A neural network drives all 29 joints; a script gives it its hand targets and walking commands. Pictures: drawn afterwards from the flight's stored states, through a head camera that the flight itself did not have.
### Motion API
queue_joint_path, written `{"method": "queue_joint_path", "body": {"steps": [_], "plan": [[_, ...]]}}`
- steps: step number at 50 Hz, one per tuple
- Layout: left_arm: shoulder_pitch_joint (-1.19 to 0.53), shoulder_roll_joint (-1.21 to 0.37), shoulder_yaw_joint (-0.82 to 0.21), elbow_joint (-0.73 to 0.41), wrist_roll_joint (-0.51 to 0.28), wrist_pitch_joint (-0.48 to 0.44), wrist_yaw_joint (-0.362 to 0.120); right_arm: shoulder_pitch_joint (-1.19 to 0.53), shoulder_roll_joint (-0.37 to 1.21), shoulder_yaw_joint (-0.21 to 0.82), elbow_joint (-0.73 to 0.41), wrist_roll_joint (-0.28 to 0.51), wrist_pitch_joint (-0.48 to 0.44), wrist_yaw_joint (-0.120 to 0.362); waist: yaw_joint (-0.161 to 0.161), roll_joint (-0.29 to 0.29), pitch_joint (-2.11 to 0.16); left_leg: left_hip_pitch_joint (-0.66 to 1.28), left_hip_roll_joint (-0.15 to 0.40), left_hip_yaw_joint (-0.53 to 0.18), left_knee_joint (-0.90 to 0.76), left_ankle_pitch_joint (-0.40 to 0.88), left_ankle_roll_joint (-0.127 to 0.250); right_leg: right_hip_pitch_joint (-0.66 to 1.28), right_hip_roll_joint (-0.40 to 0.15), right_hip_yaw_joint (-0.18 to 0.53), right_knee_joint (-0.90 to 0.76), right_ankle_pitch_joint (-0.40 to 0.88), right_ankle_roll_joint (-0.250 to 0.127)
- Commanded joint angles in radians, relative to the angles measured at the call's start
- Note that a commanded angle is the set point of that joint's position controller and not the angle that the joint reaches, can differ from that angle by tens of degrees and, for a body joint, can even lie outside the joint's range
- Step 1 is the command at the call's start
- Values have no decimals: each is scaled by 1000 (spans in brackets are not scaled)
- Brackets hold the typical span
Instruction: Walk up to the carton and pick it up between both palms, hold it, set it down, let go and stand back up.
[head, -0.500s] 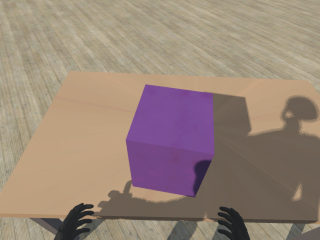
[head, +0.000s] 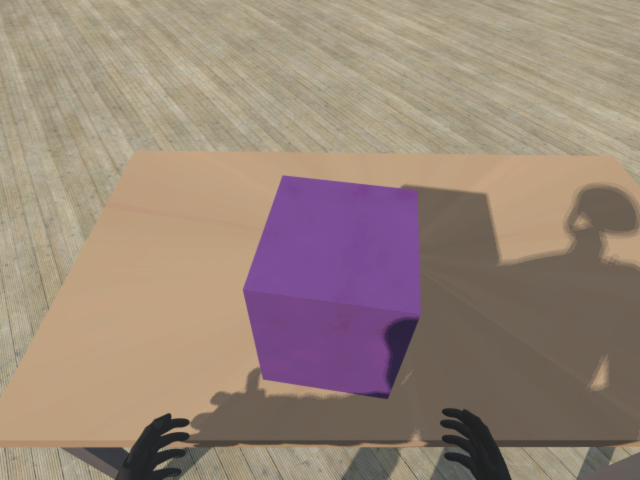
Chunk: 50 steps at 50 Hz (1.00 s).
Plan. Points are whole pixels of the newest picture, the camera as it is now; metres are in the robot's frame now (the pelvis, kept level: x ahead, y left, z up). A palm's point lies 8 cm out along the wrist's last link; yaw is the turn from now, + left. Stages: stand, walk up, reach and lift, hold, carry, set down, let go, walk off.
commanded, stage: let go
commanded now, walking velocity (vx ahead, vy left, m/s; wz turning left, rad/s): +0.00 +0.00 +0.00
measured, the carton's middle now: (336, 289) +0.40 -0.03 -0.02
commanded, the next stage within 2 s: stand in 0.46 s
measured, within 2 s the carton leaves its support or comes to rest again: neither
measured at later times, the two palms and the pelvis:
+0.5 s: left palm out of the picture +0.16 +0.21 -0.07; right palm out of the picture +0.15 -0.22 -0.07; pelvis -0.02 -0.01 +0.00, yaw -1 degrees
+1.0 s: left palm out of the picture -0.03 +0.23 -0.15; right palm out of the picture +0.15 -0.22 -0.07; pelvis -0.05 -0.02 -0.02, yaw +5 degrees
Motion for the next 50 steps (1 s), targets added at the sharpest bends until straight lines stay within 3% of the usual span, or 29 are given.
{"method": "queue_joint_path", "body": {"steps": [1, 2, 3, 4, 5, 7, 8, 9, 10, 11, 12, 14, 18, 21, 23, 24, 25, 27, 28, 30, 32, 34, 37, 38, 39, 45, 47, 49, 50], "plan": [[-75, 83, 26, 147, 69, 47, 12, -92, -113, -46, 103, -69, 49, 2, -24, 29, 7, -24, -40, 83, -90, 79, -46, -60, 29, -34, -70, 22, -38], [-101, 164, 60, -310, -27, -48, 25, -64, -53, -47, -296, -5, -17, -3, 56, -31, -162, -67, -33, 91, -68, 125, -32, 37, 28, -66, -29, 96, -17], [-86, 74, 21, 114, 57, 59, 14, -108, -110, -31, 75, -64, 59, -4, -12, 29, 26, -41, -44, 88, -82, 56, -37, -49, 16, -35, -56, 12, -44], [-138, 164, 54, -326, -33, -39, 31, -65, -59, -40, -325, 1, -16, -5, 40, -38, -176, -30, -35, 94, -54, 147, -21, 16, 24, -55, -10, 127, -13], [-131, 115, 35, 3, 17, 13, 24, -117, -82, -49, -38, -33, 32, 0, -1, 18, -50, -46, -38, 77, -72, 114, -24, -46, 21, -33, -30, 79, -32], [-134, 102, 22, -83, 20, 25, 23, -110, -92, -49, -96, -41, 49, 4, 9, 20, -77, -21, -24, 81, -71, 87, -24, -44, 22, -37, -38, 32, -33], [-144, 78, 26, 57, 53, 82, 17, -114, -119, -37, 25, -65, 91, 9, -23, 25, 4, -17, -26, 85, -97, 36, -38, -78, 36, -53, -49, -48, -38], [-200, 131, 21, -204, -30, 26, 35, -158, -105, -62, -249, -19, 50, 12, 31, -9, -98, -86, -8, 77, -73, 58, -27, -8, 34, -63, -11, -10, -40], [-167, 101, 9, -2, 24, 67, 30, -120, -114, -64, -29, -78, 92, 12, -15, 15, -71, -59, -35, 94, -97, 39, -30, -33, 28, -58, -28, -25, -19], [-184, 121, 34, -176, -9, 33, 46, -139, -103, -70, -214, -49, 66, 10, -1, -40, -166, -42, -44, 96, -75, 84, -18, -20, 42, -77, -7, 9, -5], [-182, 85, 6, -41, 14, 68, 47, -164, -122, -65, -90, -57, 86, 11, -7, -2, -60, -54, -29, 85, -72, 60, -20, -74, 34, -45, -20, -15, -42], [-202, 120, 29, -143, -5, 43, 47, -145, -100, -67, -177, -35, 82, 18, 15, -43, -104, -89, -41, 96, -66, 26, 3, -56, 20, -35, 2, -23, -15], [-153, 90, 28, 7, 24, 118, 31, -116, -129, -54, -20, -67, 140, 19, 15, -3, -7, -77, -32, 79, -76, 22, -11, -74, 20, -43, 1, -18, -28], [-190, 114, 29, -105, -1, 93, 34, -144, -113, -79, -215, -39, 116, 17, 20, -41, -86, -75, -49, 107, -71, 28, 2, -68, 30, -48, 10, -33, -24], [-180, 90, 40, -88, 9, 111, 50, -167, -106, -77, -167, -58, 129, 38, 43, -33, -89, -94, -28, 109, -87, -28, 2, -54, 28, -49, 0, -96, -30], [-78, 141, 100, 5, 104, 48, 52, -17, -223, -84, -17, -77, 229, 65, 20, 90, -29, -278, 49, -59, 7, 242, -12, -83, -56, -39, 135, 60, 15], [-48, 176, 100, 33, 94, 27, 50, 45, -215, -102, -2, -76, 264, 66, 2, 136, -77, -296, 52, -71, 43, 294, 10, -54, -80, -27, 157, 56, 10], [26, 128, 85, 40, 78, 0, 38, -16, -222, -93, -28, -66, 281, 88, 69, 105, -222, -194, 76, -87, 58, 327, 14, -107, -57, -42, 189, 112, 8], [14, 103, 69, 66, 67, -4, 29, -40, -187, -89, -51, -62, 275, 96, 61, -6, -227, -191, 67, -96, 76, 312, 19, -158, -48, -59, 194, 56, -1], [-51, 124, 83, 48, 94, -11, 44, 10, -170, -78, -51, -70, 293, 88, 32, -66, -134, -330, 29, -85, 118, 121, 24, -151, -69, -23, 167, 5, -17], [-39, 143, 90, 69, 77, -9, 36, 17, -177, -78, -60, -72, 287, 100, 15, 23, -132, -296, 13, -52, 125, 20, 9, -256, -119, 40, 135, -90, -53], [-6, 98, 86, 100, 79, -13, 29, 13, -203, -81, -65, -78, 291, 95, 22, 122, -110, -375, 19, -73, 71, -27, 8, -255, -62, -3, 182, -121, -35], [-17, 113, 94, 140, 76, -13, 30, 25, -191, -85, -73, -74, 294, 77, 17, 109, -2, -471, 44, -160, -18, -223, 42, -293, -38, -30, 203, -141, -47], [28, 54, 76, 140, 72, -18, 17, -27, -179, -67, -93, -79, 298, 73, 57, 163, -124, -376, 72, -202, 10, -186, 64, -278, -38, -44, 210, -87, -41], [-7, 87, 83, 156, 87, -23, 20, -8, -213, -86, -93, -61, 294, 80, 21, 208, -105, -394, 52, -179, 9, -214, 45, -317, -35, -28, 213, -85, -37], [15, 146, 111, 205, 85, -35, 12, 22, -143, -73, -86, -70, 278, 86, 40, 78, -131, -445, 34, -187, 32, -210, 58, -260, -42, -38, 195, -157, -33], [3, 83, 89, 197, 78, -26, 3, 10, -144, -72, -84, -63, 289, 84, 24, 47, -144, -361, -1, -104, 116, -171, 41, -366, -54, 5, 127, -263, -35], [28, 119, 99, 209, 101, -24, 10, 34, -150, -86, -82, -81, 285, 69, 11, 117, -145, -405, 0, -111, 118, -199, 44, -340, -42, -19, 151, -211, -31], [5, 157, 117, 206, 107, -23, 11, 53, -139, -83, -77, -68, 282, 74, 19, 47, -96, -410, -14, -97, 157, -143, 19, -379, -105, 77, 64, -315, -56]]}}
